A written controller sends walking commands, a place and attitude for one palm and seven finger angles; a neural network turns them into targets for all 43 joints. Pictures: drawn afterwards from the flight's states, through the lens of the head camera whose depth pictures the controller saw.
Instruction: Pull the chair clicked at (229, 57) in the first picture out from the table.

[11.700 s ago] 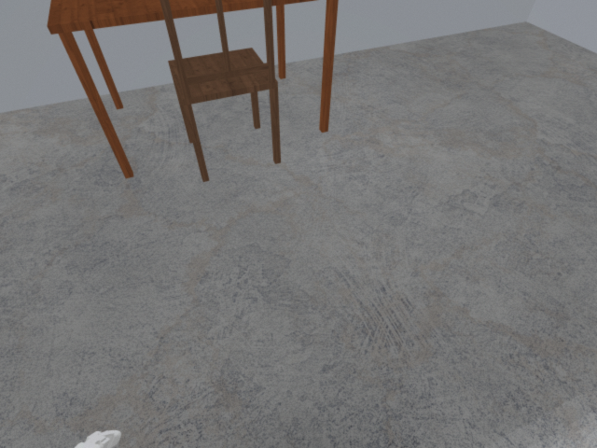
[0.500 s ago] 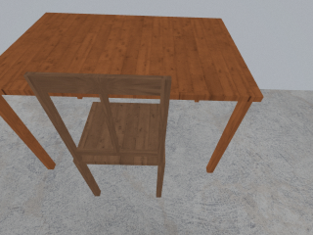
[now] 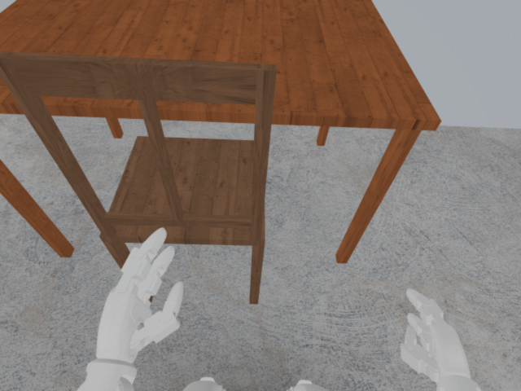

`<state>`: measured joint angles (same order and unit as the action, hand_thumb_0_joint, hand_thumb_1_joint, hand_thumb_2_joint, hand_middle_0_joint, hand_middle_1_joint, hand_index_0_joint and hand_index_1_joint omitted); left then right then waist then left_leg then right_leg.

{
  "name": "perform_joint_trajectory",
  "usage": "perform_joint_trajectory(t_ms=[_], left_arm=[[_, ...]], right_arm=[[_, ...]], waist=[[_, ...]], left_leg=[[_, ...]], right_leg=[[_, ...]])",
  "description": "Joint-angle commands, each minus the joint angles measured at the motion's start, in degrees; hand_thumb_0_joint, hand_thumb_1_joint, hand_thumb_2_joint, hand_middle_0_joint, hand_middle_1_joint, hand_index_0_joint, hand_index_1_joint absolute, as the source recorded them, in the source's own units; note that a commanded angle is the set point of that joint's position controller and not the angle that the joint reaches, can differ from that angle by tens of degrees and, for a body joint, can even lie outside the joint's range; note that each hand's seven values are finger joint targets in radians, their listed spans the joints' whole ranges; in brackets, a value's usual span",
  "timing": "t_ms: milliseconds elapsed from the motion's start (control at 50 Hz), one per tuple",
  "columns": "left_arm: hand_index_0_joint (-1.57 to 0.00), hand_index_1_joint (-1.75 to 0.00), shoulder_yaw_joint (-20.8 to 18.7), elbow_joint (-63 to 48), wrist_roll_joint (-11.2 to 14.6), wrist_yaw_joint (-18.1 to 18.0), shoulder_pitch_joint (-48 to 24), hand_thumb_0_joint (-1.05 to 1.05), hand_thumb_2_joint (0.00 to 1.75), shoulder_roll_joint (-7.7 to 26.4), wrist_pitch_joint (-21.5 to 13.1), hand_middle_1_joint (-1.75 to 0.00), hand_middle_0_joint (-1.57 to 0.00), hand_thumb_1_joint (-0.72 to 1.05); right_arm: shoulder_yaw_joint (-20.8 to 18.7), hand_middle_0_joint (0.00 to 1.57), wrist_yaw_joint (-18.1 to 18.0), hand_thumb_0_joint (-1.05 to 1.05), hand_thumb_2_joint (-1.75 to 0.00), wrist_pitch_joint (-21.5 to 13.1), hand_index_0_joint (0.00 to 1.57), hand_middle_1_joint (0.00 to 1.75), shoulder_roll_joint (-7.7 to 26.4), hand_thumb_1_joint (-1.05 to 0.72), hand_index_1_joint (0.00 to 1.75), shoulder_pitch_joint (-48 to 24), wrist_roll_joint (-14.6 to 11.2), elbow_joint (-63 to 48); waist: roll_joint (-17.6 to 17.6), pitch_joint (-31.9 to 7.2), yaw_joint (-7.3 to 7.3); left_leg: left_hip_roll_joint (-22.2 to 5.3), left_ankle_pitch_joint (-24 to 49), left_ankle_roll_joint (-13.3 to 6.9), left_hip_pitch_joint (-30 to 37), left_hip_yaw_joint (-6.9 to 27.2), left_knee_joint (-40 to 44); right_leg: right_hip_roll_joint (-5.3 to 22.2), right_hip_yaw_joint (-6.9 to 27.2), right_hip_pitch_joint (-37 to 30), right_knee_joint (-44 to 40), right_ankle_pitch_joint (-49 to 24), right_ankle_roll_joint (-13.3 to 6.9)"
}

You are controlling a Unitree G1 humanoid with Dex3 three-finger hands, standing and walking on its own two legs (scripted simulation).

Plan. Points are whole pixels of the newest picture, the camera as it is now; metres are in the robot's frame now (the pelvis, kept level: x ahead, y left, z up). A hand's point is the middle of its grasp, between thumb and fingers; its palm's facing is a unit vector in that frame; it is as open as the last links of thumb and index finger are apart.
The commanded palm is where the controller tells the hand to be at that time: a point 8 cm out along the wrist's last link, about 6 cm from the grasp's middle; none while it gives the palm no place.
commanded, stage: raise the hand toward the chair's back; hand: left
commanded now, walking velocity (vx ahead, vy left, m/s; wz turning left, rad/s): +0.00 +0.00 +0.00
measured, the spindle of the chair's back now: (165, 169) +0.51 +0.21 +0.01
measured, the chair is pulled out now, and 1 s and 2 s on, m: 0.00 0.00 0.00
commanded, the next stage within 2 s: aim the fingers beside a spindle in 1.74 s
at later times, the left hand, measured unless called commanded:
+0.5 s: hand (140, 332) +0.20 +0.18 +0.01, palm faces +0.03 -1.00 -0.04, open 13.0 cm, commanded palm +0.17 +0.24 +0.02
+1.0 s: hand (112, 318) +0.22 +0.21 +0.03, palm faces +0.03 -1.00 -0.05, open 16.6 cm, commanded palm +0.19 +0.27 +0.03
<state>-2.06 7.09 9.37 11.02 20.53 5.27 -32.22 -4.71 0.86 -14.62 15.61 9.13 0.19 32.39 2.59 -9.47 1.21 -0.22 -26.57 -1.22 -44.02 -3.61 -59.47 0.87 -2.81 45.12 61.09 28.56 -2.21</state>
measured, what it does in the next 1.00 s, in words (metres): stands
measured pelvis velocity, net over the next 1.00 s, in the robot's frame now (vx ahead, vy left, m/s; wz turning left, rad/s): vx -0.01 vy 0.02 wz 0.03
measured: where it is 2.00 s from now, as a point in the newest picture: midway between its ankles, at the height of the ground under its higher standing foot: outside the picture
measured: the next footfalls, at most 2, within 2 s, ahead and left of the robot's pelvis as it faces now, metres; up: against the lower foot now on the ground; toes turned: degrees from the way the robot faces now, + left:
none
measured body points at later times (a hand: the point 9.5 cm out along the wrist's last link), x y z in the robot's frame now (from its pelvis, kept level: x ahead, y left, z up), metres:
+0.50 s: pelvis -0.01 -0.01 -0.03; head +0.07 -0.02 +0.42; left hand +0.20 +0.23 +0.02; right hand +0.15 -0.24 -0.13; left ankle +0.01 +0.11 -0.67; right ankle +0.01 -0.10 -0.67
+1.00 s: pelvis -0.01 +0.02 -0.02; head +0.06 +0.03 +0.43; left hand +0.21 +0.27 +0.03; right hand +0.19 -0.20 -0.09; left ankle +0.01 +0.11 -0.67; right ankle +0.02 -0.10 -0.67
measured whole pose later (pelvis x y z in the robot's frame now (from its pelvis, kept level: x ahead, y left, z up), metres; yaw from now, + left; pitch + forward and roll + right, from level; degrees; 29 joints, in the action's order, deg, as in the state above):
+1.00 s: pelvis -0.01 +0.02 -0.02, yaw +1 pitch +16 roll -3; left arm -10.0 1.8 15.0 14.9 19.4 13.5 -23.1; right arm 1.4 -2.2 -10.2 12.7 11.5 -1.1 28.5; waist -1.7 -8.0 -0.1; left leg -0.4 -29.8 -2.3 -52.8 -0.1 -66.5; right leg 0.6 -6.1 50.5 63.2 28.6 -1.4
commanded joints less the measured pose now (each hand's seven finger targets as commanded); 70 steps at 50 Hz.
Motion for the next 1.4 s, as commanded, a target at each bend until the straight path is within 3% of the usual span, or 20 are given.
perform_joint_trajectory(t_ms=[0, 40, 60, 80, 180, 240, 280, 320, 380, 440, 500, 600, 820, 920, 980, 1060, 1120, 1260, 1360, 1380], left_arm=[[-0.16, -0.23, -7.06, -14.83, 1.74, 0.34, 11.52, 0.0, 0.71, 9.55, 0.2, -0.23, -0.16, 0.46], [-0.15, -0.22, -7.38, -21.96, 2.4, -2.24, 7.11, 0.0, 0.69, 9.77, 1.02, -0.22, -0.15, 0.41], [-0.15, -0.22, -7.51, -26.08, 2.47, -3.26, 4.59, 0.0, 0.68, 10.0, 0.16, -0.22, -0.15, 0.39], [-0.15, -0.22, -7.38, -29.52, 2.84, -3.33, 1.49, 0.0, 0.67, 10.39, -1.06, -0.22, -0.15, 0.36], [-0.13, -0.2, -2.04, -26.35, 4.1, 3.06, -3.86, 0.0, 0.62, 8.85, -4.0, -0.2, -0.13, 0.25], [-0.13, -0.19, -5.53, -19.15, 6.03, 7.13, 0.76, 0.0, 0.59, 10.86, 0.71, -0.19, -0.13, 0.18], [-0.12, -0.18, -9.82, -15.88, 7.24, 8.33, 3.29, 0.0, 0.57, 13.86, 5.25, -0.18, -0.12, 0.13], [-0.12, -0.17, -12.98, -18.75, 8.22, 7.6, 4.45, 0.0, 0.55, 14.99, 8.1, -0.17, -0.12, 0.08], [-0.11, -0.16, -15.37, -18.48, 8.84, 4.63, 4.52, 0.0, 0.52, 14.96, 9.07, -0.16, -0.11, 0.01], [-0.1, -0.15, -13.58, -19.36, 7.89, 2.45, 4.51, 0.0, 0.49, 12.89, 6.07, -0.15, -0.1, -0.06], [-0.1, -0.14, -11.46, -17.28, 7.02, 2.71, 0.9, 0.0, 0.46, 12.83, 3.33, -0.14, -0.1, -0.13], [-0.09, -0.12, -11.65, -16.87, 7.42, 4.4, 1.71, 0.0, 0.41, 13.85, 1.58, -0.12, -0.09, -0.24], [-0.06, -0.08, -11.14, -17.83, 6.21, 2.53, -1.31, 0.0, 0.3, 14.28, 3.62, -0.08, -0.06, -0.5], [-0.06, -0.08, -12.14, -16.43, 6.89, 3.93, -3.74, 0.0, 0.3, 14.73, 5.4, -0.08, -0.06, -0.5], [-0.06, -0.08, -12.89, -16.71, 7.08, 4.66, -5.52, 0.0, 0.3, 16.09, 6.13, -0.08, -0.06, -0.5], [-0.06, -0.08, -13.5, -15.85, 7.67, 5.37, -6.77, 0.0, 0.3, 15.99, 6.83, -0.08, -0.06, -0.5], [-0.06, -0.08, -14.57, -17.12, 7.76, 5.71, -7.7, 0.0, 0.3, 17.35, 6.87, -0.08, -0.06, -0.5], [-0.06, -0.08, -14.92, -12.95, 8.43, 5.91, -7.16, 0.0, 0.3, 16.49, 7.74, -0.08, -0.06, -0.5], [-0.06, -0.08, -15.22, -14.78, 8.23, 5.17, -6.45, 0.0, 0.3, 17.04, 6.9, -0.08, -0.06, -0.5], [-0.06, -0.08, -15.88, -13.65, 8.17, 4.88, -6.01, 0.0, 0.3, 17.56, 6.91, -0.08, -0.06, -0.5]], right_arm=[[-0.99, 0.2, 0.29, 0.0, -0.9, 2.47, 0.2, 0.3, 4.59, -0.9, 0.3, -6.57, -0.94, -15.6], [-0.56, 0.2, -0.65, 0.0, -0.9, 3.34, 0.2, 0.3, 3.76, -0.9, 0.3, -4.27, -1.05, -16.29], [-0.45, 0.2, -1.14, 0.0, -0.9, 3.34, 0.2, 0.3, 3.42, -0.9, 0.3, -2.21, -0.79, -15.76], [-0.36, 0.2, -1.68, 0.0, -0.9, 3.35, 0.2, 0.3, 3.38, -0.9, 0.3, -0.37, -0.48, -14.91], [1.12, 0.2, -3.2, 0.0, -0.9, 0.98, 0.2, 0.3, 4.39, -0.9, 0.3, 0.35, -0.17, -10.84], [1.14, 0.2, -4.02, 0.0, -0.9, 0.28, 0.2, 0.3, 4.55, -0.9, 0.3, 0.0, -1.36, -10.17], [1.16, 0.2, -4.38, 0.0, -0.9, 0.75, 0.2, 0.3, 4.37, -0.9, 0.3, -1.27, -2.03, -10.43], [1.13, 0.2, -4.48, 0.0, -0.9, 1.25, 0.2, 0.3, 3.56, -0.9, 0.3, -1.51, -2.46, -11.25], [1.31, 0.2, -4.74, 0.0, -0.9, 1.6, 0.2, 0.3, 2.36, -0.9, 0.3, -2.55, -2.26, -10.9], [1.08, 0.2, -4.48, 0.0, -0.9, 0.97, 0.2, 0.3, 2.09, -0.9, 0.3, -1.04, -1.94, -9.91], [1.0, 0.2, -4.38, 0.0, -0.9, 0.33, 0.2, 0.3, 3.25, -0.9, 0.3, -0.37, -1.68, -9.63], [0.57, 0.2, -4.31, 0.0, -0.9, -0.43, 0.2, 0.3, 4.63, -0.9, 0.3, 0.9, -1.82, -9.79], [1.34, 0.2, -3.79, 0.0, -0.9, 0.93, 0.2, 0.3, 5.55, -0.9, 0.3, 2.07, -1.44, -11.03], [1.76, 0.2, -3.8, 0.0, -0.9, 1.58, 0.2, 0.3, 5.85, -0.9, 0.3, 2.4, -1.5, -11.42], [2.19, 0.2, -3.9, 0.0, -0.9, 1.64, 0.2, 0.3, 6.07, -0.9, 0.3, 2.47, -1.45, -11.66], [2.34, 0.2, -4.05, 0.0, -0.9, 1.39, 0.2, 0.3, 6.09, -0.9, 0.3, 2.73, -1.62, -11.45], [2.39, 0.2, -4.05, 0.0, -0.9, 1.2, 0.2, 0.3, 6.23, -0.9, 0.3, 3.16, -1.65, -11.23], [2.14, 0.2, -3.92, 0.0, -0.9, 1.15, 0.2, 0.3, 6.63, -0.9, 0.3, 3.39, -1.8, -10.46], [1.93, 0.2, -3.56, 0.0, -0.9, 0.91, 0.2, 0.3, 6.6, -0.9, 0.3, 3.75, -1.65, -10.38], [1.84, 0.2, -3.55, 0.0, -0.9, 1.09, 0.2, 0.3, 6.64, -0.9, 0.3, 3.69, -1.55, -10.17]], waist=[[-5.48, -7.82, -6.29], [-8.05, -8.84, -4.41], [-7.49, -11.34, -2.84], [-3.7, -13.17, -0.79], [-5.58, -10.38, 3.69], [-0.51, -12.6, 2.02], [-1.14, -13.76, -0.74], [-0.64, -16.69, -2.07], [1.0, -14.99, -3.08], [-0.64, -12.54, -2.24], [-0.15, -9.56, -0.54], [-4.06, -11.69, -1.35], [-7.33, -11.12, -0.68], [-4.74, -11.02, -0.26], [-7.49, -11.05, -0.44], [-5.61, -11.44, -0.2], [-7.89, -13.39, -0.62], [-5.1, -11.49, -0.2], [-7.39, -13.31, -0.68], [-5.3, -12.93, -0.53]], left_leg=[[2.95, 8.12, 0.75, -4.62, 0.97, 2.19], [2.1, 6.84, 0.16, -3.88, 2.33, 0.73], [1.56, 9.93, -0.25, -2.41, 2.99, -0.83], [1.01, 11.06, -0.5, -2.81, 3.75, -2.77], [-0.01, 9.73, -0.91, -5.03, 5.77, -7.31], [0.24, 6.67, -0.8, -9.51, 5.35, -7.7], [0.49, 7.05, -0.65, -10.38, 5.13, -6.48], [0.71, 8.36, -0.62, -9.27, 4.95, -4.75], [0.55, 9.13, -0.3, -9.36, 5.39, -3.4], [0.42, 9.29, -0.27, -7.68, 5.25, -1.42], [0.46, 6.39, -0.5, -8.59, 5.25, -1.29], [0.51, 8.35, -0.58, -3.96, 5.45, 0.97], [0.1, 9.4, 0.01, 2.08, 6.95, 4.42], [0.15, 9.46, 0.1, 1.55, 7.23, 4.3], [0.15, 10.55, 0.29, 2.53, 7.55, 4.37], [0.15, 10.06, 0.29, 2.25, 7.46, 4.56], [0.0, 13.64, 0.64, 4.63, 7.54, 4.77], [0.02, 13.32, 0.71, 3.54, 7.38, 5.56], [-0.02, 17.29, 1.0, 5.18, 7.13, 5.61], [-0.14, 17.31, 0.81, 4.23, 7.21, 5.36]], right_leg=[[-0.26, 4.7, -7.29, -4.98, -10.54, -0.62], [-0.75, 4.95, -4.57, -5.47, -7.5, -0.47], [-0.9, 4.98, -4.94, -4.91, -12.05, -0.07], [-1.2, 5.42, -4.73, -4.22, -14.68, 0.63], [-1.64, 4.79, 2.25, -3.77, -11.61, 0.86], [-0.66, 7.04, -2.11, -6.33, -6.61, 1.9], [-0.2, 8.27, -6.12, -7.51, -5.15, 1.88], [0.91, 8.85, -10.41, -8.61, -7.5, 2.63], [1.1, 8.63, -11.84, -8.62, -9.66, 2.88], [0.59, 6.41, -9.0, -8.38, -9.38, 2.51], [0.17, 6.02, -4.92, -8.92, -2.75, 2.09], [-0.89, 2.73, -3.86, -6.93, -5.06, 0.86], [-2.2, -1.48, -0.72, -5.75, -7.47, 0.39], [-2.46, -1.64, -1.61, -6.15, -8.27, 0.61], [-2.6, -1.81, -1.2, -5.77, -8.96, 0.3], [-2.46, -1.63, -2.14, -6.7, -8.7, 0.6], [-2.42, -1.85, -2.75, -6.3, -11.08, 0.37], [-2.43, -2.15, -3.22, -7.33, -10.95, 0.7], [-2.23, -2.13, -4.25, -6.93, -13.62, 0.58], [-2.39, -2.19, -4.47, -6.81, -13.82, 0.6]])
